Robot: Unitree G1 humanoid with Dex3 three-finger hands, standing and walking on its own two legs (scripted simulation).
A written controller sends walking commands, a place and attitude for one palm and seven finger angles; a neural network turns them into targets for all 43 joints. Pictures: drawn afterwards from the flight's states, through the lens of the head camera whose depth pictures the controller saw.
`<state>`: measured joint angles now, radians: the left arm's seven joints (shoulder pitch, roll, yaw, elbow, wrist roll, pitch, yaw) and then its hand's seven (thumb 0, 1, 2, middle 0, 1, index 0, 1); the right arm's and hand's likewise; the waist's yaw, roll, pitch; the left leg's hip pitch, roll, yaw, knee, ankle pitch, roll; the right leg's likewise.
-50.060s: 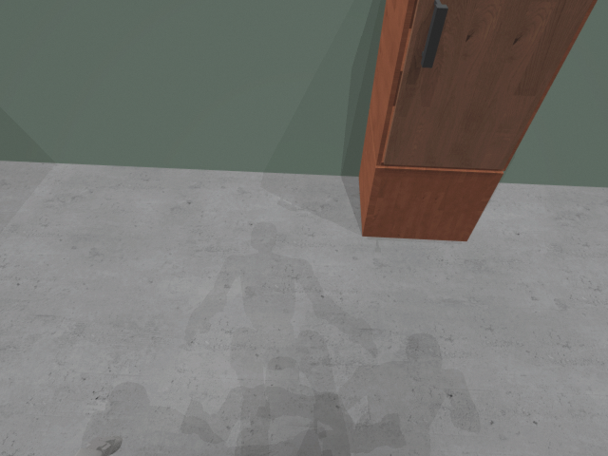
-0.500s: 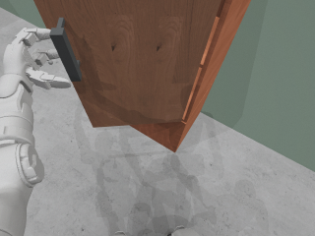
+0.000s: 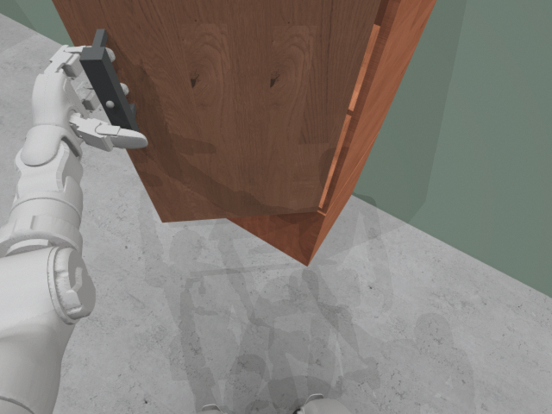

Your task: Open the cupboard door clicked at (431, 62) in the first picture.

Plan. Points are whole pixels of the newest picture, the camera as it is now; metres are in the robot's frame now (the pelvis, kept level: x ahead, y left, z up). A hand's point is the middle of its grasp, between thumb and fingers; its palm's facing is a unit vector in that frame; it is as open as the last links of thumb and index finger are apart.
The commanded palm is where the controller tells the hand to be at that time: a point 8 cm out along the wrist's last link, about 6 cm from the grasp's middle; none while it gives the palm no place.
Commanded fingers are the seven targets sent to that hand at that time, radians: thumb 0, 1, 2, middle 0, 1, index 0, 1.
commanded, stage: slide the fingers in behind the handle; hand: left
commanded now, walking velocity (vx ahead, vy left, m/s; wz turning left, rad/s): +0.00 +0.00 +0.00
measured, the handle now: (115, 88) +0.56 +0.19 +0.13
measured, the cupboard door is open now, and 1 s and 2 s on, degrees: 38 38 39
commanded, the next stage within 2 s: close the thumb around the handle in 0.88 s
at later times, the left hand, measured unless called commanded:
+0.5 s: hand (128, 107) +0.51 +0.16 +0.14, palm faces +0.03 -1.00 +0.00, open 14.0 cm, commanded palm +0.48 +0.21 +0.13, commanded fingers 0.00 -0.50 0.30 -0.30 -1.20 -0.30 -1.20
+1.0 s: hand (128, 108) +0.51 +0.16 +0.14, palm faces +0.03 -1.00 +0.01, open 14.0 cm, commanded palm +0.48 +0.21 +0.13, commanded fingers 0.00 -0.39 0.35 -0.31 -1.21 -0.31 -1.21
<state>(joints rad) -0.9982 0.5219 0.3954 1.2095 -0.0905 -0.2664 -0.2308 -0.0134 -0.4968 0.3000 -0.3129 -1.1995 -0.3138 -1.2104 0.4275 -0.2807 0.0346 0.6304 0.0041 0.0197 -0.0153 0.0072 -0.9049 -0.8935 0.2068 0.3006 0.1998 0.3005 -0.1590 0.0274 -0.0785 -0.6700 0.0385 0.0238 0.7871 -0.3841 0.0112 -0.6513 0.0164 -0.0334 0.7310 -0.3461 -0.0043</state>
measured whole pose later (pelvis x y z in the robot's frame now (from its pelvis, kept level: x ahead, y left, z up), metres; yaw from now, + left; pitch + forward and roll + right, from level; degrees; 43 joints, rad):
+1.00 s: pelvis +0.00 +0.00 +0.00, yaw +0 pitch +15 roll -1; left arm -0.97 0.44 0.34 1.17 -0.10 -0.28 -0.16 -0.01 -0.50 0.30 -0.30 -1.20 -0.30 -1.20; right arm 0.42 -0.28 0.02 0.65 0.00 0.01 -0.01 0.01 -0.91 -0.89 0.21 0.30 0.20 0.30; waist -0.14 0.03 -0.08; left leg -0.65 0.03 0.02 0.78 -0.38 0.01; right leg -0.64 0.01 -0.03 0.73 -0.35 0.00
